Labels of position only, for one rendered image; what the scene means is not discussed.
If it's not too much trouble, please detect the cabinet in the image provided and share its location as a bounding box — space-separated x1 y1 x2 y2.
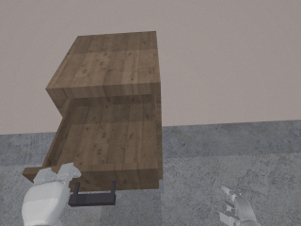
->
45 31 163 180

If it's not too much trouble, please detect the handle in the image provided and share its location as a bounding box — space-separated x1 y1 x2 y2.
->
68 181 117 207

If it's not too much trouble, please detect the drawer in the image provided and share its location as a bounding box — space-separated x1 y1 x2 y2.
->
22 94 159 193

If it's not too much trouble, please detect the robot right hand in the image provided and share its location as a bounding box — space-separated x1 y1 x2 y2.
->
219 185 257 226

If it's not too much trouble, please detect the robot left hand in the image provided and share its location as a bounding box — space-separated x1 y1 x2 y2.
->
22 162 82 226

